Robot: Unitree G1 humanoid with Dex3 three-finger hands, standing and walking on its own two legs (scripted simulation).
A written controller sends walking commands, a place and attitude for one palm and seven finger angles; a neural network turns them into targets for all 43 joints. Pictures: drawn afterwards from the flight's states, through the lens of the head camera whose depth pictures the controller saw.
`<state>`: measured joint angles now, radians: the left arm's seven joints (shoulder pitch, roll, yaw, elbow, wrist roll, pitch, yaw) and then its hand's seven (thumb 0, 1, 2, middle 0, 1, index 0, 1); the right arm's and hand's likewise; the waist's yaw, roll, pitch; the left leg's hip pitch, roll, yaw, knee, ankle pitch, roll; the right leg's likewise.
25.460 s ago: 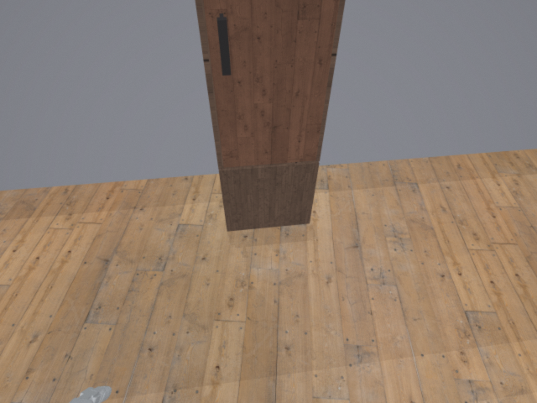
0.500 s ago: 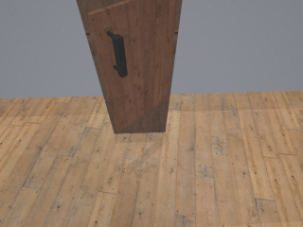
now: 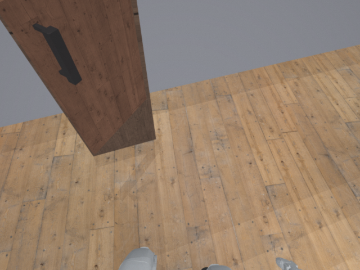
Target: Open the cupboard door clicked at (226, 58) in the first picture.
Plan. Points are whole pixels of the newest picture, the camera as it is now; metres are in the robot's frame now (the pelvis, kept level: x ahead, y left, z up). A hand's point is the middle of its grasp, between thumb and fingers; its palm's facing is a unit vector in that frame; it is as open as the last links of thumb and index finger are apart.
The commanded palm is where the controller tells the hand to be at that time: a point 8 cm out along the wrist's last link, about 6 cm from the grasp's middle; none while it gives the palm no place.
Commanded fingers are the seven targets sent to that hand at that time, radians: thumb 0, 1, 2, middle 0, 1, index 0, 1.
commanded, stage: walk to a spot facing it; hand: left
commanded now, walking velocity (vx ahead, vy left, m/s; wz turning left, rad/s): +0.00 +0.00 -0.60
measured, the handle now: (57, 55) +0.54 +0.34 +0.12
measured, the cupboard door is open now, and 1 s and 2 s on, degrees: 40 40 40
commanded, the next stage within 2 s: none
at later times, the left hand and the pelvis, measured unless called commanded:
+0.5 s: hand (114, 256) +0.15 +0.18 -0.16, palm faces -0.29 -0.91 -0.29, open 7.4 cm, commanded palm none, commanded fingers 0.00 0.90 0.90 -0.20 -0.30 -0.20 -0.30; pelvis +0.00 -0.01 -0.01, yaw -18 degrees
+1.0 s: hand (150, 223) +0.23 +0.10 -0.15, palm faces -0.59 -0.78 -0.20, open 7.4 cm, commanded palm none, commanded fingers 0.00 0.90 0.90 -0.20 -0.30 -0.20 -0.30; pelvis +0.02 -0.01 +0.01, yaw -38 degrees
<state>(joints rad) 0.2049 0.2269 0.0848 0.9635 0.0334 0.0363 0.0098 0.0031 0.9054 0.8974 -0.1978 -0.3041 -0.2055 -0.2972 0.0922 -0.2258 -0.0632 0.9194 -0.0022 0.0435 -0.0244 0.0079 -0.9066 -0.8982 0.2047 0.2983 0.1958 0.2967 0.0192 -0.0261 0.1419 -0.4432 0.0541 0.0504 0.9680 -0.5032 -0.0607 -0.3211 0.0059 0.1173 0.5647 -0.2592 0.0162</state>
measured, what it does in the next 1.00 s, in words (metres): steps on the spot, turning right: left foot, then right foot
